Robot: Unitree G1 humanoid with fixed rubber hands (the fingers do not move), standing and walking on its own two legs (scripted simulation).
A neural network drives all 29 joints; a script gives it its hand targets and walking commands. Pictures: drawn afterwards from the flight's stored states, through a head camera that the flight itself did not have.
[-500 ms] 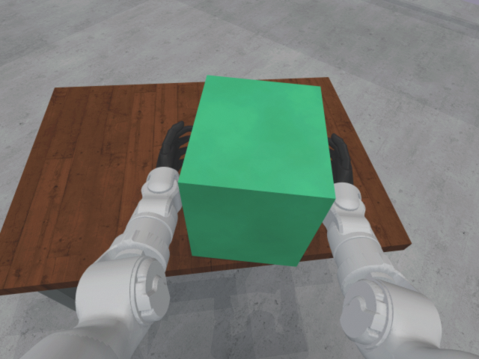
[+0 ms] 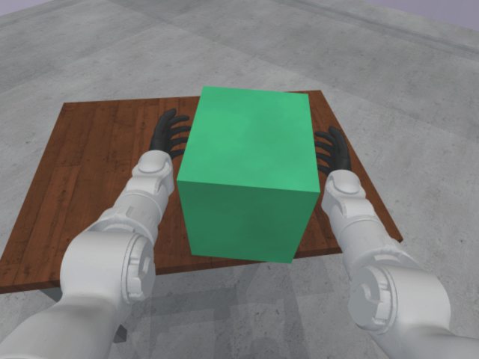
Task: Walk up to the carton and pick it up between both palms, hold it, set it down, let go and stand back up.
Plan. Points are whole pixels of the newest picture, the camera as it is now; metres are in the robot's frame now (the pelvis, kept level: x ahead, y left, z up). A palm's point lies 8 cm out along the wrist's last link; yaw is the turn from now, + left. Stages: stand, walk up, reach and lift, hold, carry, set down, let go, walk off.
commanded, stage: set down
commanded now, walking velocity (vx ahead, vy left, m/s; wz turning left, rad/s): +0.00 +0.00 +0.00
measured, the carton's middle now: (248, 176) +0.47 -0.03 +0.03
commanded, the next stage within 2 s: none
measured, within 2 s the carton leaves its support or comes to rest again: neither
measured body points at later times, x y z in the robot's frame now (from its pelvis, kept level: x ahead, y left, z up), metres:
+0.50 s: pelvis -0.01 +0.00 +0.00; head +0.01 +0.02 +0.44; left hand +0.46 +0.14 +0.12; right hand +0.42 -0.20 +0.12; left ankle +0.01 +0.13 -0.74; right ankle +0.02 -0.16 -0.74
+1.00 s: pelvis -0.02 -0.01 +0.00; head +0.01 +0.01 +0.45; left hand +0.47 +0.14 +0.13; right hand +0.41 -0.21 +0.11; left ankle +0.01 +0.13 -0.74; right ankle +0.02 -0.16 -0.74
